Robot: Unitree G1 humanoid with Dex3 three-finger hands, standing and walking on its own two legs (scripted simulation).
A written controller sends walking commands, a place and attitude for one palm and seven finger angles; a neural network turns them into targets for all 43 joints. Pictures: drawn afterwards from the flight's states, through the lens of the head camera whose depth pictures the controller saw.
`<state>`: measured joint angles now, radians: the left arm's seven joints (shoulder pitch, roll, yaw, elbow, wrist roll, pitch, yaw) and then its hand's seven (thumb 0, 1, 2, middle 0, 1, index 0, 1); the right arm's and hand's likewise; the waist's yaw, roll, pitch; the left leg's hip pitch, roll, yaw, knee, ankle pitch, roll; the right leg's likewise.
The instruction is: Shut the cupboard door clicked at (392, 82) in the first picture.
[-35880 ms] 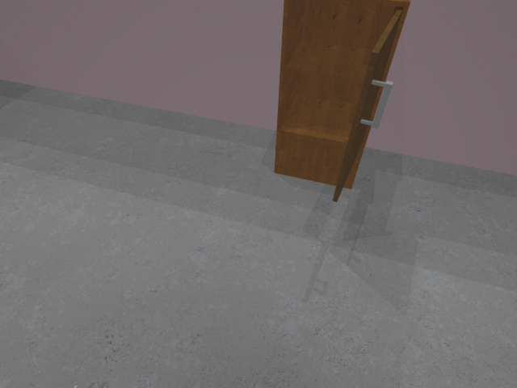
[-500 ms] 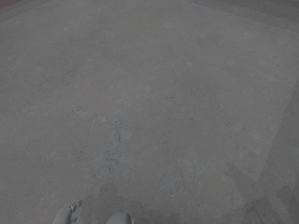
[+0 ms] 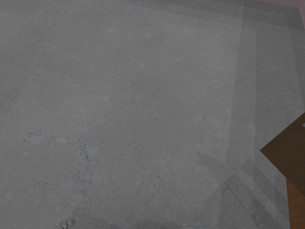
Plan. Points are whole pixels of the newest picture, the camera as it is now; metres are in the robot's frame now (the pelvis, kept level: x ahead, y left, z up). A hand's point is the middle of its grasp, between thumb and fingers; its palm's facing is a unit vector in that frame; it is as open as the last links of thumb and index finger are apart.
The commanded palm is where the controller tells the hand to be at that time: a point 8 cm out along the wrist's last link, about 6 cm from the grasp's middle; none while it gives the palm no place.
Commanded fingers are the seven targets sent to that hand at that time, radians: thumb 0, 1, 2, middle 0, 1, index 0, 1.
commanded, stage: turn to face it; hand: left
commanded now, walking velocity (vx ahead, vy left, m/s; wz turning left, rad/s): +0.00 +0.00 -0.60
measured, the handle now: out of the picture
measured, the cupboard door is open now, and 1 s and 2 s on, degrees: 49 49 49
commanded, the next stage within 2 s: take the last steps up to it in 1.62 s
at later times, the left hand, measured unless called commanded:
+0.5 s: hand (99, 217) +0.17 +0.17 -0.18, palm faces -0.25 -0.95 -0.19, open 7.4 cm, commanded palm none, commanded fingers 0.00 0.90 0.90 -0.20 -0.30 -0.20 -0.30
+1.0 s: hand (131, 196) +0.23 +0.08 -0.16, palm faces -0.55 -0.80 -0.25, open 7.4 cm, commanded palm none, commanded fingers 0.00 0.90 0.90 -0.20 -0.30 -0.20 -0.30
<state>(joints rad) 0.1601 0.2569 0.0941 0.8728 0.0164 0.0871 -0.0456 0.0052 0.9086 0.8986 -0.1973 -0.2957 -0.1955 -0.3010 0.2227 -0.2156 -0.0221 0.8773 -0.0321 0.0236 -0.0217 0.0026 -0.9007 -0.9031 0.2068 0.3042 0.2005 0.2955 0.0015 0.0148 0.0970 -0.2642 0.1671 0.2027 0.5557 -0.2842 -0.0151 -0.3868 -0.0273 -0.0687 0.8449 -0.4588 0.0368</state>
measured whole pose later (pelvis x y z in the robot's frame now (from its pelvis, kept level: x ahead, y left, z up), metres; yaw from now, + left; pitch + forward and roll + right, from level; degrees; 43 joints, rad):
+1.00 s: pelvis +0.04 -0.04 +0.00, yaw -35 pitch +2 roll +0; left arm 0.17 0.22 0.05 0.88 0.02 0.04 -0.01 0.00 0.90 0.90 -0.20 -0.30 -0.20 -0.30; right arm 0.16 -0.27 -0.04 0.88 -0.01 0.06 -0.02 0.01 -0.91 -0.90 0.20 0.30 0.19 0.29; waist -0.01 0.02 0.09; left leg -0.49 0.08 0.03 1.02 -0.44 -0.09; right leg -0.27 0.02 0.03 0.52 -0.29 -0.01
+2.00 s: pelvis +0.10 -0.07 +0.00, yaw -63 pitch +1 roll -2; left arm 0.23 0.22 0.07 0.99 0.03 0.07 -0.04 0.01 0.91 0.90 -0.20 -0.30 -0.20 -0.30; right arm 0.33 -0.17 -0.01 0.95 -0.04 -0.03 -0.03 0.00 -0.90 -0.90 0.20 0.30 0.20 0.30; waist -0.03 -0.04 0.00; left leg -0.25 0.08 0.13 0.54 -0.31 0.01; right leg -0.45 0.01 -0.01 1.06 -0.41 -0.02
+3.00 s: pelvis +0.09 -0.30 +0.00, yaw -66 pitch +1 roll +2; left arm 0.26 0.17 0.03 1.01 0.03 0.02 0.04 0.00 0.91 0.90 -0.20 -0.30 -0.20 -0.30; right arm 0.10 -0.22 -0.05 0.97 -0.01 0.08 -0.03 0.00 -0.91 -0.90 0.20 0.30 0.20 0.29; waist 0.03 0.01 0.09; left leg -0.42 -0.02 0.03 0.94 -0.49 -0.02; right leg -0.16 -0.01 -0.07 0.51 -0.37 -0.05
